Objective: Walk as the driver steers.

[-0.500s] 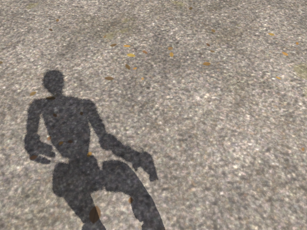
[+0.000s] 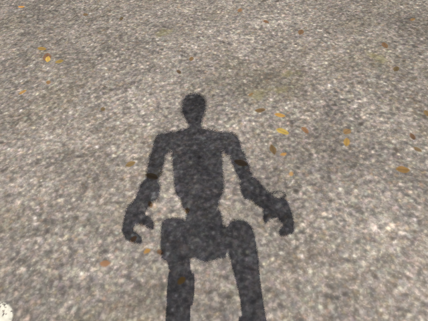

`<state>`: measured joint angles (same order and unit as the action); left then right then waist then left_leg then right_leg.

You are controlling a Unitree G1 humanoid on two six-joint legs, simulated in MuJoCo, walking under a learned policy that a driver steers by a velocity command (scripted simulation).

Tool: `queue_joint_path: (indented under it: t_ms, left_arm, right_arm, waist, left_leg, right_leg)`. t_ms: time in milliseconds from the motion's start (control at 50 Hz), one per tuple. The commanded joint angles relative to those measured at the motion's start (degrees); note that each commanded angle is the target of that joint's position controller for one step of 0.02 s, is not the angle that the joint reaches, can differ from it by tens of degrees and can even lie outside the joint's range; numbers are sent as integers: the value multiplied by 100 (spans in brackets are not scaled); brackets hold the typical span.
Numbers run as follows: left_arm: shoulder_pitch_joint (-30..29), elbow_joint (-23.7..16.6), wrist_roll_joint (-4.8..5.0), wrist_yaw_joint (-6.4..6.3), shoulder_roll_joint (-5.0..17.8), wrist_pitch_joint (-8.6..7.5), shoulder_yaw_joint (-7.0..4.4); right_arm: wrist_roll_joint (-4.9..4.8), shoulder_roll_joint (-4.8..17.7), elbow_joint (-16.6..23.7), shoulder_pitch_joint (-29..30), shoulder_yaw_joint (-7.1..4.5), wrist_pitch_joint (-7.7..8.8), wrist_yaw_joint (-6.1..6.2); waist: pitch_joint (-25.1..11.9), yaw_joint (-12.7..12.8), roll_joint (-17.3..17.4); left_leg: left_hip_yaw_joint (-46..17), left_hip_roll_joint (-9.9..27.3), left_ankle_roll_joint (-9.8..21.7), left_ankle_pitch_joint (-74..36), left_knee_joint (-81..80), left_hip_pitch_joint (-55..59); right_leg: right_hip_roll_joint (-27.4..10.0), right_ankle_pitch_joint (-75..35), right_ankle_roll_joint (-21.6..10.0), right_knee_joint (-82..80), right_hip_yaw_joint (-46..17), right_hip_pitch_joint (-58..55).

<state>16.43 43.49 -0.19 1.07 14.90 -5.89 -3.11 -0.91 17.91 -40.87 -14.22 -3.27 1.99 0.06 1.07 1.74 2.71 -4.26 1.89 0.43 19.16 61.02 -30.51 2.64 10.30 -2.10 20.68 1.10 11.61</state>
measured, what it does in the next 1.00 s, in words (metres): walks ahead, turning right: left foot, then right foot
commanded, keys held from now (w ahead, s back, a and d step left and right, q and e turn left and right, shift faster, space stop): w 0.20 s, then w+e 0.80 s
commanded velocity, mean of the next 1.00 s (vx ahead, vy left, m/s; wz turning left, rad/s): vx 0.50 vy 0.00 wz -0.28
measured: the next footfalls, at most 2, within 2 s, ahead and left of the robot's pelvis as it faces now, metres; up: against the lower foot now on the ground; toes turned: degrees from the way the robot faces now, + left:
left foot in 0.28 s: +0.31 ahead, +0.16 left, +0.00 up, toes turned +2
right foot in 0.82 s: +0.57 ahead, -0.11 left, +0.00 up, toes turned -18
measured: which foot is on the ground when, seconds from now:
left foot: up 0.00-0.26, down 0.28-0.82, up 0.84-1.00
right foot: down 0.00-0.28, up 0.30-0.80, down 0.82-1.00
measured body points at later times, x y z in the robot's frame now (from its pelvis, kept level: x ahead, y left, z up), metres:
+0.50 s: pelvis +0.26 +0.07 +0.00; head +0.28 +0.08 +0.45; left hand +0.39 +0.34 -0.12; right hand +0.33 -0.21 -0.10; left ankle +0.26 +0.16 -0.74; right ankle +0.29 -0.10 -0.66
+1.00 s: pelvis +0.52 -0.03 +0.00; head +0.56 -0.05 +0.44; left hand +0.72 +0.20 -0.11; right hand +0.56 -0.34 -0.11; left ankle +0.57 +0.14 -0.66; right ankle +0.53 -0.10 -0.74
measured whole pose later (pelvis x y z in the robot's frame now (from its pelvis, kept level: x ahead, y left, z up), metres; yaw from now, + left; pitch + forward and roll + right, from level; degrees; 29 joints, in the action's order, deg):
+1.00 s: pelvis +0.52 -0.03 +0.00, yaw -22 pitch +1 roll +0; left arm 15.5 41.0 0.5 1.5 16.4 -2.6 -4.1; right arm 0.2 17.3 -42.9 -9.4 -3.1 6.2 0.0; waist 3.4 1.2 1.1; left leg -3.4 4.7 -1.1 19.4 63.5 -29.7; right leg 6.2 9.3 -6.0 24.0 -1.7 15.6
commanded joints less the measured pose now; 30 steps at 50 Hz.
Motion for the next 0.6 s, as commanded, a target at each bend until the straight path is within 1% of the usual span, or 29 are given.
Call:
queue_joint_path:
  t_ms: [20, 60, 100, 140, 180, 200, 220, 240, 260, 280, 300, 320, 340, 360, 380, 400, 420, 440, 460, 500, 520, 560, 600]
  left_arm:
    - [-126, -224, 67, -12, 879, -83, -203]
    - [-80, -143, 86, -27, 997, -40, -226]
    - [63, -36, 123, -33, 1083, 4, -234]
    - [314, 111, 161, -31, 1148, 48, -241]
    - [445, 234, 196, -39, 1197, 100, -251]
    - [465, 282, 206, -51, 1233, 131, -261]
    - [482, 326, 215, -62, 1257, 168, -264]
    - [407, 341, 227, -77, 1278, 200, -255]
    - [428, 346, 204, -87, 1168, 212, -203]
    - [374, 190, 70, -89, 852, 190, -62]
    - [1064, 84, 74, -85, 203, 105, 135]
    - [804, 192, 198, -79, 804, 54, -12]
    - [375, 46, 301, -68, 1068, 34, -114]
    - [150, 8, 267, -90, 1014, 51, -113]
    - [55, 7, 191, -105, 955, 92, -134]
    - [177, 48, 182, -107, 860, 167, -145]
    - [267, 92, 196, -107, 732, 242, -132]
    - [288, 105, 200, -108, 613, 305, -120]
    - [219, 70, 193, -112, 557, 353, -119]
    - [-20, -31, 170, -114, 514, 396, -123]
    - [-136, -73, 159, -96, 493, 391, -118]
    - [-409, -152, 151, -26, 433, 363, -90]
    - [-831, -293, 136, 51, 362, 344, -45]
  right_arm:
    - [70, 114, 486, 239, 18, 103, -47]
    - [65, 46, 542, 580, 74, 156, -98]
    - [39, 48, 599, 928, 94, 202, -138]
    - [5, 114, 691, 1233, 81, 222, -167]
    - [-16, 193, 791, 1431, 57, 233, -199]
    - [-15, 245, 816, 1453, 38, 239, -212]
    - [-5, 314, 809, 1362, 4, 253, -214]
    - [18, 427, 712, 973, -71, 267, -198]
    - [51, 670, 485, 222, -209, 266, -150]
    - [135, 1096, 325, -802, -346, 249, -74]
    - [163, 1530, 250, -1086, -426, 188, -57]
    - [122, 976, 246, -1130, -293, 186, -68]
    - [88, 766, 231, -789, -210, 212, -72]
    - [97, 600, 242, -404, -154, 239, -85]
    - [119, 407, 232, -104, -108, 271, -107]
    - [162, 307, 212, 71, -87, 324, -116]
    - [174, 256, 170, 170, -97, 376, -126]
    - [171, 254, 111, 208, -112, 426, -123]
    - [175, 304, 49, 223, -137, 463, -112]
    - [203, 390, -82, 162, -181, 491, -71]
    - [207, 423, -138, 124, -194, 486, -48]
    - [191, 500, -209, 117, -210, 462, -9]
    - [162, 605, -294, -2, -235, 427, 28]
  waist:
    - [3, -65, -751]
    - [23, 43, -692]
    - [51, 167, -689]
    - [83, 265, -710]
    - [155, 244, -749]
    - [162, 194, -768]
    - [126, 85, -771]
    - [-60, -203, -737]
    - [-524, -564, -622]
    - [-1344, -994, -105]
    - [-2096, -700, 1413]
    - [-1906, -922, 848]
    - [-1095, -840, 631]
    - [-714, -657, 402]
    - [-398, -500, 359]
    - [-291, -315, 469]
    - [-238, -222, 438]
    - [-172, -160, 341]
    - [-82, -123, 253]
    - [47, -133, 99]
    - [82, -157, 66]
    - [157, -228, 33]
    - [284, -391, -47]
  left_leg:
    - [1, 370, -85, -481, -824, -749]
    - [131, 367, -91, -1138, -1582, -544]
    - [271, 254, -92, -1686, -2226, -209]
    - [328, 162, -64, -1901, -2573, -39]
    - [309, 121, 57, -1743, -2833, -6]
    - [324, 94, 135, -1593, -2949, 70]
    - [356, 38, 209, -1467, -3098, 370]
    - [458, -86, 312, -1473, -3337, 1024]
    - [503, -150, 448, -1487, -3428, 2164]
    - [-488, 828, 788, -1551, -3272, 3795]
    - [-2912, 2200, 1578, -446, -3818, 5354]
    - [-3379, 2116, 1530, 416, -4244, 4998]
    - [-2566, 1951, 1310, 356, -4374, 4355]
    - [-1947, 1710, 1184, -63, -4528, 3697]
    - [-1460, 1505, 1118, -498, -4726, 3157]
    - [-1059, 1373, 1057, -862, -4917, 2743]
    - [-790, 1309, 1055, -1119, -5084, 2495]
    - [-528, 1303, 1080, -1430, -5199, 2346]
    - [-298, 1309, 1089, -1694, -5288, 2269]
    - [89, 1309, 1097, -2087, -5372, 2330]
    - [285, 1280, 1077, -2202, -5398, 2395]
    - [704, 1172, 981, -2318, -5442, 2446]
    - [999, 1170, 921, -2355, -5488, 2525]
  right_leg:
    - [-1571, -1045, -1124, -1174, -1379, -505]
    - [-1460, -1212, -1055, -1240, -1021, -442]
    - [-1361, -1287, -948, -1224, -740, -382]
    - [-1449, -1277, -891, -1166, -705, -520]
    - [-1622, -1318, -812, -1049, -750, -789]
    - [-1696, -1432, -760, -950, -761, -927]
    - [-1718, -1702, -698, -754, -803, -957]
    - [-1604, -2351, -588, -293, -703, -888]
    - [-1322, -2790, -439, 603, -515, -596]
    - [-981, -1577, -196, 2253, -277, 439]
    - [-100, 1937, 148, 4212, -110, 2443]
    - [-275, 2302, 131, 4973, -829, 2993]
    - [-508, 1810, 72, 5110, -808, 3316]
    - [-738, 1328, 88, 4935, -682, 3172]
    - [-873, 979, 123, 4687, -671, 3009]
    - [-999, 716, 153, 4564, -718, 2664]
    - [-1024, 566, 184, 4505, -710, 2449]
    - [-1030, 455, 218, 4452, -710, 2406]
    - [-1036, 279, 249, 4359, -744, 2487]
    - [-1028, -178, 302, 3973, -839, 2763]
    - [-1009, -471, 312, 3692, -842, 2837]
    - [-969, -1065, 290, 3001, -693, 2753]
    - [-925, -1416, 241, 2418, -428, 2656]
